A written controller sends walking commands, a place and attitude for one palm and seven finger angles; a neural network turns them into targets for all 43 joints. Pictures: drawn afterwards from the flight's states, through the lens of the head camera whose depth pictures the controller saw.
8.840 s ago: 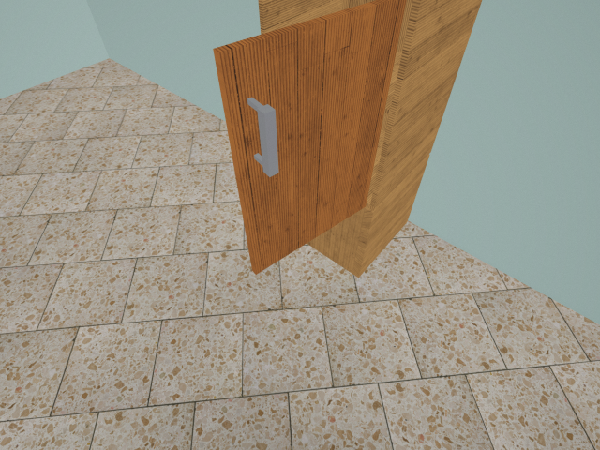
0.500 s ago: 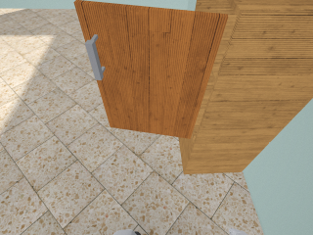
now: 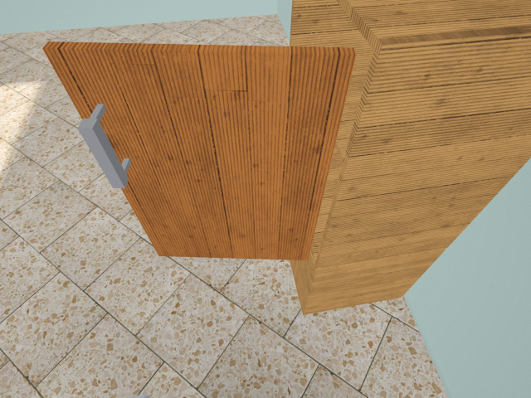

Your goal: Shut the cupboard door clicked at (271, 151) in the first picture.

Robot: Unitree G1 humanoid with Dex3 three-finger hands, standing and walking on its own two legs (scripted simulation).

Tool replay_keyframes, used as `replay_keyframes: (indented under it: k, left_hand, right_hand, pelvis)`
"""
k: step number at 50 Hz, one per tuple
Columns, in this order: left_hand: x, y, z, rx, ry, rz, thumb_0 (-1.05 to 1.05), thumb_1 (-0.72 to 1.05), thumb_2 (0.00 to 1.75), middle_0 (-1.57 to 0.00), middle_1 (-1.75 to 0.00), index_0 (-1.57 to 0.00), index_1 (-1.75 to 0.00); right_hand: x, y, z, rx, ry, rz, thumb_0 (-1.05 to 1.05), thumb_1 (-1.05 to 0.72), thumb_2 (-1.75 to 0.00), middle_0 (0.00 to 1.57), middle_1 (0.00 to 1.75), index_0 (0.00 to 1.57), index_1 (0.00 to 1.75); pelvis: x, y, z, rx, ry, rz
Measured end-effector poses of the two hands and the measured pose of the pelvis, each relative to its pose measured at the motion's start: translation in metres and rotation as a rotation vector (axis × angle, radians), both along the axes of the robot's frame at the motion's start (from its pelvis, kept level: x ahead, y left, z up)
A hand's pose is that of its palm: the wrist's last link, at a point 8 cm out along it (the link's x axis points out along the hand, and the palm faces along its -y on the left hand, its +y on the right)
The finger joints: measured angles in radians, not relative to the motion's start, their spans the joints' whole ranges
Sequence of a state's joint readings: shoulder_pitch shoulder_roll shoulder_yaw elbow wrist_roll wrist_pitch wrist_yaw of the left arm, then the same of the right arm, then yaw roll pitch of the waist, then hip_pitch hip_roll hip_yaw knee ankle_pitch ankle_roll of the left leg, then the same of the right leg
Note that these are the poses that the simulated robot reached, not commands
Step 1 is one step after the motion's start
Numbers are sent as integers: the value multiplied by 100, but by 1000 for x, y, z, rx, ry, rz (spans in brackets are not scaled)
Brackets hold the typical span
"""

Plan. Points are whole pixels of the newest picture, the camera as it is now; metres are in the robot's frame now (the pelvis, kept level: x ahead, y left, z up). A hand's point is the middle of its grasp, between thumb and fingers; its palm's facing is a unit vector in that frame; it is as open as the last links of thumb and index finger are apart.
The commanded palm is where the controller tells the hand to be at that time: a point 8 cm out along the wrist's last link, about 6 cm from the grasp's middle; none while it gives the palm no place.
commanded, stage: come to a stop and stand still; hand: left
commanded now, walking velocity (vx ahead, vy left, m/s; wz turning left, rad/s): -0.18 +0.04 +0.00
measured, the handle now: (110, 147) +0.47 +0.28 +0.10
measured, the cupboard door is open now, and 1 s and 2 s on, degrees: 78 78 78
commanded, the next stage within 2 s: look again from close up in 1.38 s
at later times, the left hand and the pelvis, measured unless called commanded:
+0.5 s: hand out of the picture +0.00 +0.20 -0.16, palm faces -0.03 -0.96 -0.29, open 7.4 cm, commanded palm none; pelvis -0.05 +0.00 +0.00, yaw -1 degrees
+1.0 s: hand out of the picture -0.07 +0.15 -0.16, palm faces -0.02 -0.98 -0.18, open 7.4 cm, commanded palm none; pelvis -0.06 -0.02 +0.01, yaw -1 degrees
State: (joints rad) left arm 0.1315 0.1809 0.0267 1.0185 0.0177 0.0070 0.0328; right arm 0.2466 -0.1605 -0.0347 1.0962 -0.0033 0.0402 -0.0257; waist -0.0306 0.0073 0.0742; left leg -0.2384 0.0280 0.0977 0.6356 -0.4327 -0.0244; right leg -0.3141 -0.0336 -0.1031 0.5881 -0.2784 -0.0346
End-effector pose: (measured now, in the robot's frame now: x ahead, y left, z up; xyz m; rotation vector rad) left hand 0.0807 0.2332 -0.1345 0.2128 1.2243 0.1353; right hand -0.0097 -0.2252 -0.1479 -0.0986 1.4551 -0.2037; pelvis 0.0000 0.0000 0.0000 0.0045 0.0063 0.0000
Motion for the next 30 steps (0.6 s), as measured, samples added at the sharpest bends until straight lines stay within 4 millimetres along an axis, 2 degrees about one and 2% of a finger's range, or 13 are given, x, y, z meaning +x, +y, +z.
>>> replay_keyframes:
  k: [4, 9, 13, 17, 20, 25, 30]
  left_hand:
    - [4, 1, -9, -37, -14, 17, 0, 91, 90, -20, -30, -20, -29]
    - [-7, 6, -8, -59, 20, 39, 0, 91, 90, -20, -30, -20, -29]
    - [-22, 8, -3, -44, 23, 53, 0, 91, 90, -20, -30, -20, -29]
    - [-41, 14, -7, 1, -3, 25, 0, 91, 90, -20, -30, -20, -29]
    - [-58, 16, -4, 32, 29, 5, 0, 91, 90, -20, -30, -20, -29]
    - [-85, 10, 6, 55, 33, -6, 1, 91, 90, -20, -30, -20, -29]
    - [-108, -3, 9, 34, 46, -9, 1, 91, 90, -20, -30, -20, -29]
  right_hand:
    - [3, 6, 6, -28, -1, 9, 0, -91, -90, 20, 29, 20, 30]
    - [9, 14, 17, -49, -48, 35, 0, -91, -90, 20, 29, 20, 30]
    - [15, 13, 18, -43, -79, 60, 1, -92, -90, 20, 29, 20, 30]
    - [26, 1, 8, -43, -180, 64, 1, -93, -90, 20, 30, 21, 30]
    - [29, -2, 4, -32, -256, 55, 1, -92, -90, 20, 29, 20, 30]
    - [19, -4, 1, 11, -285, 59, 1, -92, -90, 20, 29, 20, 30]
    - [-8, -9, 1, 25, -248, 62, 0, -92, -90, 20, 29, 20, 30]
  pelvis:
    - [-3, 8, -1, -2, -10, 1]
    - [-8, 15, 5, -11, -2, 0]
    - [-14, 14, 8, -29, 15, 6]
    - [-22, 10, -5, 0, 11, -10]
    - [-33, 8, -8, 9, -14, -20]
    - [-51, -1, -5, 13, -45, -25]
    - [-63, -6, -1, 17, -43, -22]
